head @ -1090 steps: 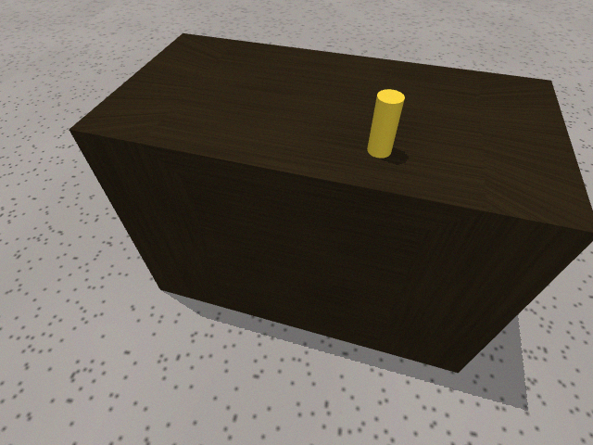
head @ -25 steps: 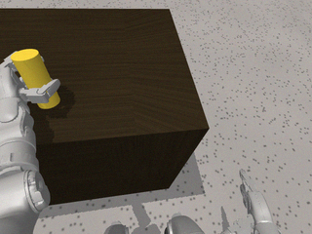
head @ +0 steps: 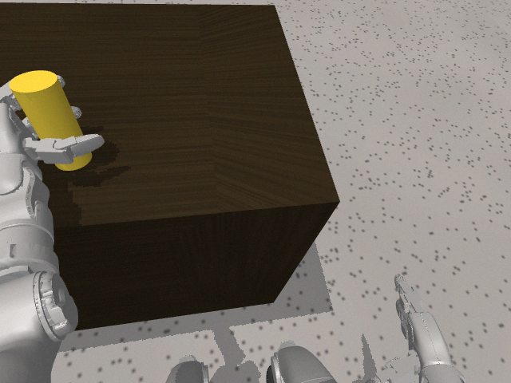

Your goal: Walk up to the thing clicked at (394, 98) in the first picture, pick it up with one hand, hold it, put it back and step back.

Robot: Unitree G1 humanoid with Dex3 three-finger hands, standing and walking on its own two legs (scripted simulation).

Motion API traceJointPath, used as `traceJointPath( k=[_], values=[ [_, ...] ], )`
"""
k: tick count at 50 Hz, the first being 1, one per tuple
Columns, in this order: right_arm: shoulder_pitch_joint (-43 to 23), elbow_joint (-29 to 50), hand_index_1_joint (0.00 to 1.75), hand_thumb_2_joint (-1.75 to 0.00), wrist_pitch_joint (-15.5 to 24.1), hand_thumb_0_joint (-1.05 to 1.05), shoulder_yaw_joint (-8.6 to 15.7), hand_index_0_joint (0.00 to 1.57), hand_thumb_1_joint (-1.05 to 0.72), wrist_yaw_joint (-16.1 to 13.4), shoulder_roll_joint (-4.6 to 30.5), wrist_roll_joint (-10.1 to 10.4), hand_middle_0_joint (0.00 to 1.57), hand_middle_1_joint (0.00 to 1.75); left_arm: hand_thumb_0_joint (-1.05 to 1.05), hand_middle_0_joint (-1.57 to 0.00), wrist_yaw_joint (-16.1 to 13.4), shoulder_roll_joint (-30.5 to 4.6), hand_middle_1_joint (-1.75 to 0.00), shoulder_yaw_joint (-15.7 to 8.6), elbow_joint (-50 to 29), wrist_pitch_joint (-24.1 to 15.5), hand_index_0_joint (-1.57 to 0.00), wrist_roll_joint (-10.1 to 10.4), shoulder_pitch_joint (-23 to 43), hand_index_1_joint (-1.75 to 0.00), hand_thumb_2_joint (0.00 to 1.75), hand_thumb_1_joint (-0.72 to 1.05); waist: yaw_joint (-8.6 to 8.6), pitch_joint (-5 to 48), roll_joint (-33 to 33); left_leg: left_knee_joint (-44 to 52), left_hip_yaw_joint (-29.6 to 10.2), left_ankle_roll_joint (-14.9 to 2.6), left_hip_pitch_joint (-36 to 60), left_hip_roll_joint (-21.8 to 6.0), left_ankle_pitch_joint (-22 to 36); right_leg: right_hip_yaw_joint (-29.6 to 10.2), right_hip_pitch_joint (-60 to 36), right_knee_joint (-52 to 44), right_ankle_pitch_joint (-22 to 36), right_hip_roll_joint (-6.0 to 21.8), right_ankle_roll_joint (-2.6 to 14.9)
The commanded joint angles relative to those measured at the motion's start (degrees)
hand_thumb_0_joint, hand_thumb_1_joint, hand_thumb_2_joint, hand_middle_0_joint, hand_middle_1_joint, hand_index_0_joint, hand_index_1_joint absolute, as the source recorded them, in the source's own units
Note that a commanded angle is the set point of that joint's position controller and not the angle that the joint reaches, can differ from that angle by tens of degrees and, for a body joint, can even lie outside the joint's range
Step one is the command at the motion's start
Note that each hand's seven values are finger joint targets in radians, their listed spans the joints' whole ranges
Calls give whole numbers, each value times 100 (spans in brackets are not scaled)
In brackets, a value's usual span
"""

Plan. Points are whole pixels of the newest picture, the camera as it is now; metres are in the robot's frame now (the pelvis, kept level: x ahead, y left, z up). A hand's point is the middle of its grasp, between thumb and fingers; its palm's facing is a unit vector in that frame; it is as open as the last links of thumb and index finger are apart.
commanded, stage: open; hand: left
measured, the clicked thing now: (56, 124) +0.49 +0.24 +0.11
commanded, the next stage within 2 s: withdraw in 0.10 s
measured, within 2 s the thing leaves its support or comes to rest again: rests again in 0.38 s
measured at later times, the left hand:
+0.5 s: hand (14, 86) +0.50 +0.27 +0.16, palm faces +0.29 -0.96 +0.02, open 17.4 cm
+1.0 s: hand out of the picture +0.46 +0.39 +0.21, palm faces +0.50 -0.82 -0.26, open 17.6 cm
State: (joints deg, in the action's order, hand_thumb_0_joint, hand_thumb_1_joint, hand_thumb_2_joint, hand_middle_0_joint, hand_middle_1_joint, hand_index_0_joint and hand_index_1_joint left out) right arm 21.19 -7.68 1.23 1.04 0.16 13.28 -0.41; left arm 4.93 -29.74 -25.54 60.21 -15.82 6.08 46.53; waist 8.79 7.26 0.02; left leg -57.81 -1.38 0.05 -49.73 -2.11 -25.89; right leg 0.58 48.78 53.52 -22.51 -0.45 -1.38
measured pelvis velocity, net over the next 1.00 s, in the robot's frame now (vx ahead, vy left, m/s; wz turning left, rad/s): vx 0.03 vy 0.01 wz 0.00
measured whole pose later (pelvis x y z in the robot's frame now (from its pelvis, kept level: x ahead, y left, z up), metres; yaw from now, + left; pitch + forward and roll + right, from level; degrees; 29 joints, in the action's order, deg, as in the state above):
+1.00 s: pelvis +0.03 +0.01 +0.04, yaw +0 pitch +12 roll -2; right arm 19.8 -20.3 2.2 1.8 0.0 15.2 3.4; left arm 3.6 -45.2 -26.0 61.0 -0.2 -1.8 46.3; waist 3.6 7.0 -1.6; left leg -43.8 -0.4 -0.3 -33.0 -1.6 -22.5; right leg 0.0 31.9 38.9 -18.8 0.1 -1.8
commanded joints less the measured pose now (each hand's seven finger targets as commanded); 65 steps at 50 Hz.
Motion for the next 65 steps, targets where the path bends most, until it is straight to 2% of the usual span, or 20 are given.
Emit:
traceJointPath(
  k=[1,11,15,18,21,23,25,28,30,33,34,37,38,41,44,47,51,58,61,65],
  values=[
    [48,967,5,-5,303,0,475,5,53,-90,830,-2,5,5,0,-53,18,-1432,-41,-61,-1211,-353,-53,19,2451,-41,27,-46,66,2540,-764,705,36,-64,1681,66,1734,73,-1119,-545,1412,-75,245],
    [18,915,5,-5,301,0,481,5,54,-100,821,13,5,5,0,-16,21,-1534,-15,-107,-1374,-372,-17,46,2491,-14,9,-61,39,2482,-689,747,59,-90,1585,86,1549,56,-1221,-580,1349,-85,223],
    [-10,1118,5,-5,291,0,568,5,53,-152,924,38,5,5,0,-7,71,-1931,-8,-181,-1825,-345,-8,16,2857,-8,5,-61,13,3142,-1068,739,16,-14,2179,52,2243,64,-1463,-559,1769,-82,252],
    [87,783,5,-5,255,0,377,5,52,-149,762,69,5,5,0,-6,102,-2266,-6,-386,-2013,-249,-6,69,2977,-6,5,-59,-141,3021,-1234,762,21,1,2266,66,2644,50,-1633,-593,2022,-68,251],
    [-54,740,5,-6,237,0,637,5,52,-198,1048,96,5,5,0,-6,97,-2482,-5,-418,-1926,7,-6,-21,2980,-6,4,-61,-117,3033,-1271,877,-4,32,2568,32,2872,67,-1687,-685,2081,-89,269],
    [-234,670,5,-6,235,0,401,5,52,-182,819,136,5,5,0,-5,117,-2667,-6,-533,-1756,167,-6,-38,3064,-6,4,-61,-218,2763,-1232,979,37,10,2338,66,2736,52,-1884,-807,2079,-88,258],
    [-36,175,5,-5,244,0,573,5,52,-216,930,150,5,5,0,-5,210,-2500,-6,-367,-1391,357,-6,-37,3054,-6,4,-61,-83,2355,-1126,1113,55,-11,2223,62,2392,53,-1769,-922,1881,-100,269],
    [-465,207,5,-5,335,0,412,5,53,-238,863,225,5,5,0,-6,440,-2401,-6,-77,-872,649,-7,-64,3158,-5,2,-61,-93,1993,-826,1341,64,-56,2097,74,1810,58,-1729,-1149,1440,-107,267],
    [-363,-58,5,-5,357,0,450,5,54,-276,931,246,5,5,0,-5,576,-2656,-6,-184,-588,805,-8,-35,3117,-4,1,-61,-125,2031,-763,1399,65,-50,2084,74,1880,73,-1823,-1203,1515,-110,265],
    [-317,-234,5,-4,419,0,372,5,61,-310,909,265,5,5,0,-6,852,-2457,-3,36,-383,952,-4,12,3099,-6,8,-59,-103,1985,-668,1505,45,-46,2263,61,2004,105,-1829,-1297,1560,-128,262],
    [-386,-114,5,-4,357,0,391,5,61,-266,1061,269,5,5,0,-6,510,-3262,-4,38,-93,1011,-5,-587,2771,-5,6,-56,-350,1883,-818,1572,123,5,2273,151,2096,111,-1992,-1400,1760,-56,231],
    [-602,50,5,-4,318,0,367,5,60,-213,1046,324,5,5,0,-6,309,-3139,-5,78,-719,1050,-6,-572,3277,-5,6,-55,-289,2301,-683,1637,106,0,2676,109,2361,130,-2275,-1431,1996,-83,225],
    [-518,39,5,-5,323,0,540,5,59,-224,1204,326,5,5,0,-6,241,-3307,-5,-10,-701,1079,-7,-626,3180,-5,5,-56,-287,2468,-602,1646,78,16,2831,71,2573,160,-2345,-1432,2100,-100,230],
    [-291,-109,5,-6,304,0,214,5,55,-149,949,359,5,5,0,-6,35,-3694,-4,-230,-527,1119,-4,-767,2759,-6,7,-59,-476,2222,-592,1753,86,36,2750,82,2731,173,-2492,-1494,2135,-81,243],
    [-159,-344,5,-7,318,0,455,5,54,-132,1103,370,5,5,0,-7,-83,-3713,-4,-261,-858,1144,-4,-777,2611,-6,7,-60,-520,2211,-996,1763,108,82,3069,82,3160,151,-2454,-1553,2305,-49,246],
    [-285,-325,5,-7,400,0,568,5,54,-70,1165,391,5,5,0,-7,-177,-3523,-3,-238,-1308,1185,-4,-765,2303,-6,6,-59,-595,2357,-1163,1794,91,129,3461,28,3622,194,-2461,-1624,2426,-59,264],
    [-389,-481,5,-7,522,0,474,5,53,38,1026,409,5,5,0,-7,-258,-2768,-3,-49,-2061,1198,-4,-662,1276,-5,6,-59,-754,2195,-1237,1896,22,203,3829,-90,4302,311,-2428,-1664,2419,-109,295],
    [-352,-1032,5,-6,468,0,499,5,53,113,855,417,5,5,0,-6,-381,-1936,-3,-91,-4784,1185,-5,-367,-1201,-4,4,-57,-1015,1646,-958,2154,47,172,3725,-35,3975,388,-2852,-1879,2283,-98,300],
    [-339,-999,5,-6,374,0,953,5,53,-19,1230,419,5,5,0,-6,-541,-2084,-3,-552,-6158,1154,-5,-253,-2368,-3,3,-56,-1011,1362,-699,2325,143,104,3555,79,3371,333,-3186,-1972,2357,-52,267],
    [-602,-781,5,-6,338,0,898,5,55,-193,994,413,5,5,0,-5,-749,-1678,-3,-694,-7685,995,-5,-131,-3304,-3,3,-55,-1072,837,-469,2519,252,8,3427,193,2489,242,-3360,-2155,1967,33,195]
  ],
)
